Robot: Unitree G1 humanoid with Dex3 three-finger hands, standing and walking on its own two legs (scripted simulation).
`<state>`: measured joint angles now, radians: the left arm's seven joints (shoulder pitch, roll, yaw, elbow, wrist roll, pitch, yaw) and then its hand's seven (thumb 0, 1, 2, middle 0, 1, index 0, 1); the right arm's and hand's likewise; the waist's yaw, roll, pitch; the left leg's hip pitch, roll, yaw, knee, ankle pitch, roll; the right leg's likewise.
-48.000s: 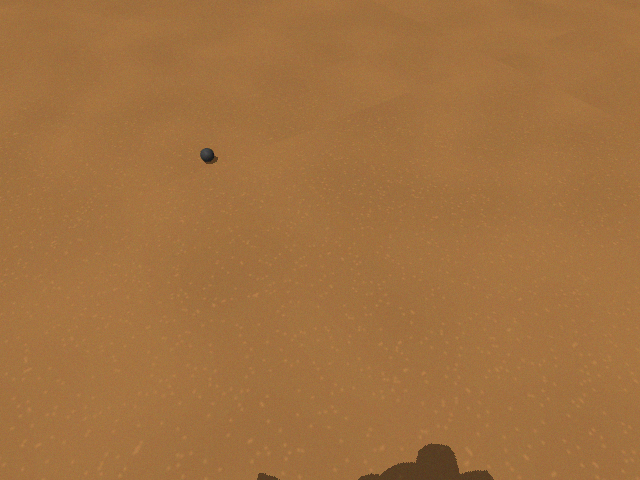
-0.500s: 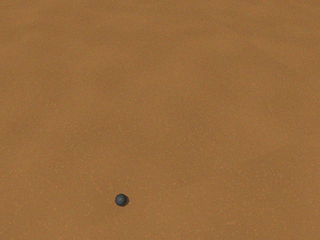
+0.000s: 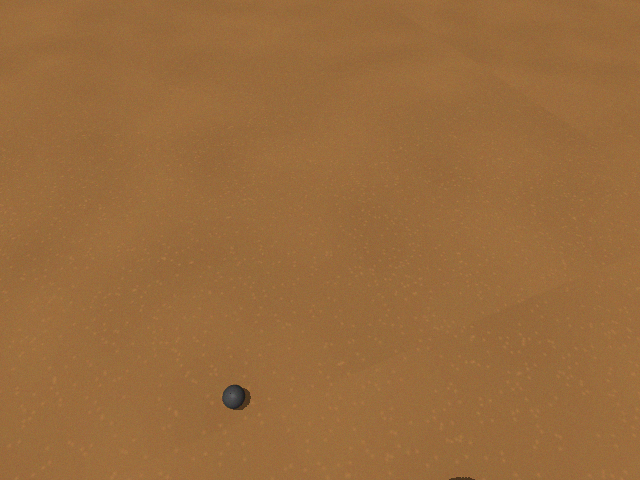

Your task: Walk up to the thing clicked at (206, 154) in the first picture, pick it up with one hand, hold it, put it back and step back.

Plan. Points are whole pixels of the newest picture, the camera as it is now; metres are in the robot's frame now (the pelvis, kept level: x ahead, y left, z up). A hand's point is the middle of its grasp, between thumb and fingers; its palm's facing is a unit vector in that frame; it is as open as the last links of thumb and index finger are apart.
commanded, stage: stand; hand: left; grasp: from above
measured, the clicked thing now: (233, 396) +0.47 +0.25 -0.75
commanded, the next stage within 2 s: step back in 1.16 s
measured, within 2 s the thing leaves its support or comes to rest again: neither
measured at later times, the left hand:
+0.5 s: hand out of the picture +0.10 +0.23 -0.16, palm faces +0.00 -0.94 -0.34, open 7.4 cm
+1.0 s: hand out of the picture +0.10 +0.22 -0.15, palm faces -0.01 -0.94 -0.34, open 7.4 cm
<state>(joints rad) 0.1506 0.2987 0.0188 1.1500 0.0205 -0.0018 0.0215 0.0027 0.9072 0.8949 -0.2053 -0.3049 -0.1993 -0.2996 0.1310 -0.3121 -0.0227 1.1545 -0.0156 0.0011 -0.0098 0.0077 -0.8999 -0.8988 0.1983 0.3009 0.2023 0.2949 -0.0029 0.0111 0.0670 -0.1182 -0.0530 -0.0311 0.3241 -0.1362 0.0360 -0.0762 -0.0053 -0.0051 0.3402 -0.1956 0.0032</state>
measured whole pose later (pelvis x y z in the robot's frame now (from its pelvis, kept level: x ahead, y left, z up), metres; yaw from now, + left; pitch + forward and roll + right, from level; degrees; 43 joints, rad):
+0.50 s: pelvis +0.02 -0.02 +0.00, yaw +0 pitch -3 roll +0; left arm 0.10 0.31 0.02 1.14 0.01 -0.01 0.02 0.00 0.91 0.89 -0.21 -0.30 -0.20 -0.30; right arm 0.10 -0.33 -0.01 1.15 -0.01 -0.01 -0.01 0.01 -0.90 -0.90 0.20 0.30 0.20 0.29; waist -0.01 0.01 0.06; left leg -0.09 -0.03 -0.04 0.30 -0.16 0.02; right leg -0.04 0.02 -0.01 0.29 -0.20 -0.02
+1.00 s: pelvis +0.02 -0.02 +0.00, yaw +0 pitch -3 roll +0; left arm 0.11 0.32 0.01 1.13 0.01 -0.01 0.02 0.00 0.91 0.89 -0.21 -0.30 -0.20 -0.30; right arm 0.10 -0.33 -0.01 1.15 -0.01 -0.01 -0.01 0.01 -0.90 -0.90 0.20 0.30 0.20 0.29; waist -0.01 0.01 0.06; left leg -0.09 -0.02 -0.04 0.29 -0.16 0.01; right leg -0.03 0.03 -0.01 0.28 -0.20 -0.03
